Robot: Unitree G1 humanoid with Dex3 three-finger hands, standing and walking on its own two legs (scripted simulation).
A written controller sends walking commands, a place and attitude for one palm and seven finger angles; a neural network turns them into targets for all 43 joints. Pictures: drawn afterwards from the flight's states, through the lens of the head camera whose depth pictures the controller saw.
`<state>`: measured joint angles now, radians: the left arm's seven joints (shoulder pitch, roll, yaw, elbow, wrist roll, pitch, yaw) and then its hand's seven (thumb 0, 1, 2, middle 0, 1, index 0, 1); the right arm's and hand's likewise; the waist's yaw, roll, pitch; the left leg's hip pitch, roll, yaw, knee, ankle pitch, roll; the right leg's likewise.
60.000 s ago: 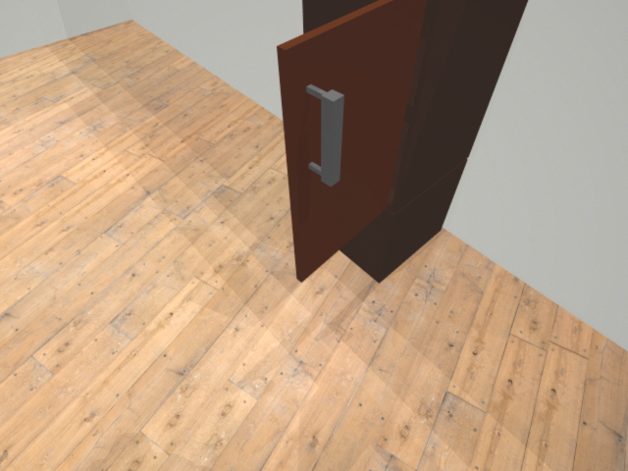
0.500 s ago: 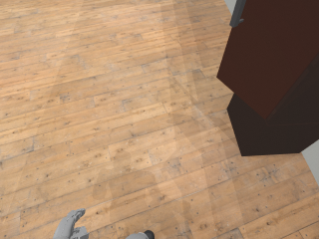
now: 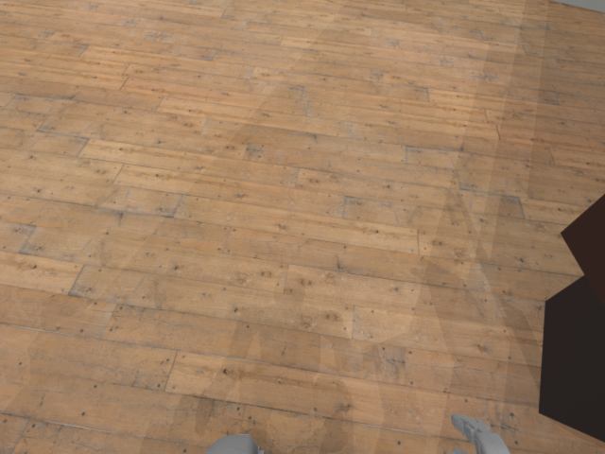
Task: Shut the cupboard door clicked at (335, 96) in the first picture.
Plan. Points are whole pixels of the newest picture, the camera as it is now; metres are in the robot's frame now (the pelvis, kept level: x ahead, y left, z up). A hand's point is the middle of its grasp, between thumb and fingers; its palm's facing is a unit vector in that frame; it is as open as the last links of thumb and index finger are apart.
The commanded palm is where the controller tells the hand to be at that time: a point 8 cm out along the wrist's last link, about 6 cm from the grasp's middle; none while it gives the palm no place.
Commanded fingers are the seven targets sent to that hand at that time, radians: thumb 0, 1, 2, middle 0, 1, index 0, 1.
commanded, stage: walk to a spot facing it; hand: left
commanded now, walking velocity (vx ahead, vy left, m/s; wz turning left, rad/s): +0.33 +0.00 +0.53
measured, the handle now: out of the picture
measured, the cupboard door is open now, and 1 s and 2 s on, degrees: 29 29 29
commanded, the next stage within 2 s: turn to face it in 0.80 s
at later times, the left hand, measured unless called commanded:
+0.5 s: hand (193, 304) +0.34 +0.23 -0.15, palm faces +0.08 -0.98 -0.20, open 7.4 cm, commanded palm none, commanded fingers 0.00 0.90 0.90 -0.20 -0.30 -0.20 -0.30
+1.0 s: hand (179, 326) +0.31 +0.25 -0.18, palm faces +0.46 -0.86 -0.20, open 7.3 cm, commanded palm none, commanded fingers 0.00 0.90 0.90 -0.20 -0.30 -0.20 -0.30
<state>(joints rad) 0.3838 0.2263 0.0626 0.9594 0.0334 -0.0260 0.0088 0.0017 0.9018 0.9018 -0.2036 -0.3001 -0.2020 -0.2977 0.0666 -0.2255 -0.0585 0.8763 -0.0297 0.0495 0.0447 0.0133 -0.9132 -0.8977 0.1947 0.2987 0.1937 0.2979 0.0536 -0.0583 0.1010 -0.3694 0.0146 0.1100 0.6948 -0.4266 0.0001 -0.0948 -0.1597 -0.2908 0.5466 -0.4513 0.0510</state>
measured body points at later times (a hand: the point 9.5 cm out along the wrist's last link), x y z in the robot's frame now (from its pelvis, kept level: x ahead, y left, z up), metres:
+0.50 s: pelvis +0.20 +0.03 +0.00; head +0.25 +0.02 +0.44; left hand +0.33 +0.28 -0.13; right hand +0.14 -0.21 -0.15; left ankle +0.02 +0.10 -0.73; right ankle +0.35 -0.08 -0.72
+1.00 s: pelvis +0.39 +0.08 -0.01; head +0.42 +0.12 +0.44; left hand +0.28 +0.30 -0.17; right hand +0.61 -0.10 -0.13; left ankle +0.43 +0.18 -0.73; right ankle +0.35 -0.07 -0.72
